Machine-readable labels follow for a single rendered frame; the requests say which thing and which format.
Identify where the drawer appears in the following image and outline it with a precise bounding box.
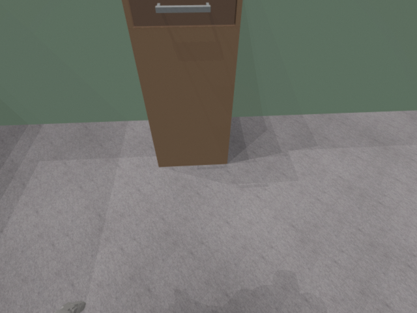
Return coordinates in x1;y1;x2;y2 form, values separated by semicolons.
129;0;236;26

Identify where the handle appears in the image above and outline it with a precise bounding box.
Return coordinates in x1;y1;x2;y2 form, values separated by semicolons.
155;3;210;13

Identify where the cabinet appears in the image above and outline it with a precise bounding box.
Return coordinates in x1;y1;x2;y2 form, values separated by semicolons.
122;0;242;167

